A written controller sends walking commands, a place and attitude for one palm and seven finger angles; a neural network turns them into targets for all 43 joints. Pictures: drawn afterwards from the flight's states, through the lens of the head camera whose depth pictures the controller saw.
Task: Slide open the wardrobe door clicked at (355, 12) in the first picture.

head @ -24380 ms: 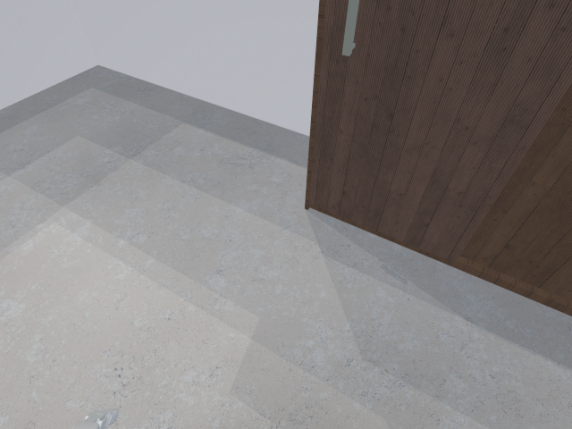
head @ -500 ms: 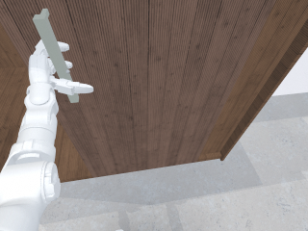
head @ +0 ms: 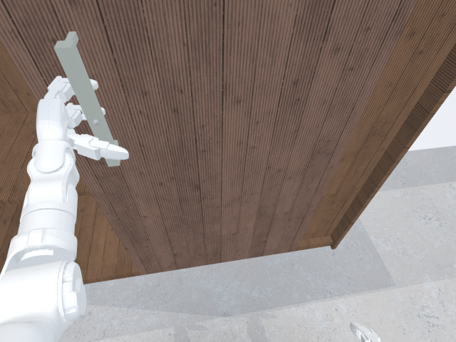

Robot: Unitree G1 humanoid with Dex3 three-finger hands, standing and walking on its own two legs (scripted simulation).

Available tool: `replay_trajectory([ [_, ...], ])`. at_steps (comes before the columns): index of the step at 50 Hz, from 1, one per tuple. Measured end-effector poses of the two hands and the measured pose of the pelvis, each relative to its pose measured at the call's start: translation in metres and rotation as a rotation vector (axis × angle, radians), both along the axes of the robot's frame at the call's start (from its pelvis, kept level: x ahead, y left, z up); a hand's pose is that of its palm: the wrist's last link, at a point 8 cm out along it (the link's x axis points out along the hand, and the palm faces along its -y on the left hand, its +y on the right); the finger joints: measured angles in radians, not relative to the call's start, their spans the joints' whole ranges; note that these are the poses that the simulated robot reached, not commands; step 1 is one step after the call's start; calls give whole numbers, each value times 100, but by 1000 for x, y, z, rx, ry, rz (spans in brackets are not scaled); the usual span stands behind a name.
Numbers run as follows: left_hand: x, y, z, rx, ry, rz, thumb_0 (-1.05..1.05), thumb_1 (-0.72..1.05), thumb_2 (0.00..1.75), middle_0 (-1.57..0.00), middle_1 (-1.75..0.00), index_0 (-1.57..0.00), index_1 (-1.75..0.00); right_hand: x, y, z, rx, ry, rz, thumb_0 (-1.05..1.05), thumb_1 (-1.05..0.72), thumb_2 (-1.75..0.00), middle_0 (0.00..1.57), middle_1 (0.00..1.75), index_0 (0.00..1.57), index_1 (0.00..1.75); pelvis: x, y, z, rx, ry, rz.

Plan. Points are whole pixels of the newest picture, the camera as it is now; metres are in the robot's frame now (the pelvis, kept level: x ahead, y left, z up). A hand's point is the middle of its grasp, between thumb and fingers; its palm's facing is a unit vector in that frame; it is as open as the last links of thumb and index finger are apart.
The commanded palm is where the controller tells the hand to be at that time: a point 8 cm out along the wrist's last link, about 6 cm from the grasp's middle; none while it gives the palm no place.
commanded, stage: slip the hand off the handle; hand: left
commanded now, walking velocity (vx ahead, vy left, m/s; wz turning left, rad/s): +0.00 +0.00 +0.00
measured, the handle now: (96, 107) +0.48 +0.25 +0.17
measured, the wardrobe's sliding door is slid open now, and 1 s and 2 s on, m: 0.46 0.46 0.46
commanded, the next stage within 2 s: draw the hand back to the body in 1.00 s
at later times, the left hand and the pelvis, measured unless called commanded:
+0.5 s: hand (46, 140) +0.39 +0.30 +0.16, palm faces +0.29 -0.95 -0.13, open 14.7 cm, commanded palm +0.35 +0.34 +0.17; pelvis +0.01 +0.01 +0.00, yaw +1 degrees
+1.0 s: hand (23, 187) +0.30 +0.30 +0.16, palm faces +0.34 -0.93 -0.13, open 14.7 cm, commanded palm +0.26 +0.33 +0.17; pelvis +0.00 +0.01 +0.00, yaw +2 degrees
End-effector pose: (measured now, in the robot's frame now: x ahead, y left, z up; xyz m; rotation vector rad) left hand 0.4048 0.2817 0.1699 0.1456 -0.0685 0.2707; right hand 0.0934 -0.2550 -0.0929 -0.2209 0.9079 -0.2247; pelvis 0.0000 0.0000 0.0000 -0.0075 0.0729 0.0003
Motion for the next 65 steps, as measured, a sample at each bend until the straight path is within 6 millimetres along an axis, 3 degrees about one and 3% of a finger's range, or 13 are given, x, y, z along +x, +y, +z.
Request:
replay_trajectory([
  [10,-28,61,2,36,9,128,-2,-55,20,-31,-117,-29,-117,0,-10,-1,-27,47,7,1,-90,-89,20,30,20,30,5,-4,0,-3,6,15],
  [18,-35,78,5,-4,5,58,-2,-55,20,-26,-115,-26,-116,-5,-13,-3,-50,89,7,1,-90,-89,20,30,20,30,6,-1,-1,-12,16,33],
  [27,-52,62,-5,-9,-33,12,-2,-55,20,-26,-115,-25,-115,8,-1,0,-15,8,5,1,-90,-89,20,30,20,30,9,7,-1,-8,8,9],
  [32,-73,66,-11,-17,-21,61,-2,-55,20,-26,-115,-25,-115,26,12,4,6,-53,31,2,-90,-89,20,30,20,30,8,8,-1,-7,-9,7],
  [39,-106,68,-3,9,-40,79,-2,-55,20,-26,-115,-25,-115,55,28,12,17,-137,101,2,-90,-89,20,30,20,30,3,9,0,-11,-33,27],
  [46,-126,67,-8,-14,-4,75,-2,-55,20,-25,-115,-25,-115,75,36,21,17,-206,146,2,-90,-89,20,30,20,30,-3,7,1,-10,-52,42],
  [55,-150,50,-5,4,-49,65,-2,-55,20,-26,-115,-25,-115,80,37,27,23,-253,175,2,-90,-89,20,30,20,30,-6,2,2,-7,-77,46],
  [61,-145,43,-5,-148,-17,-53,-2,-55,20,-25,-115,-25,-115,76,35,25,21,-251,167,2,-90,-89,20,30,20,30,-8,-3,4,-6,-103,57],
  [65,-147,38,4,-122,20,-109,-2,-55,20,-25,-115,-25,-115,77,31,32,36,-305,144,2,-90,-89,20,30,20,30,-5,-4,6,-2,-108,42],
])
